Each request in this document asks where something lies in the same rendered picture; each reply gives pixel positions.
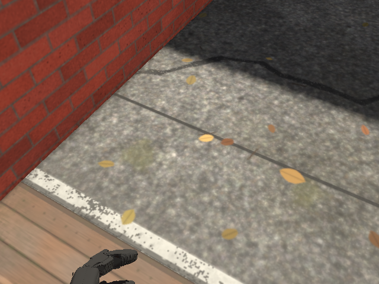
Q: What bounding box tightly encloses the robot left hand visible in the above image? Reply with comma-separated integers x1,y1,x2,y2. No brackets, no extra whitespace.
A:
70,249,138,284

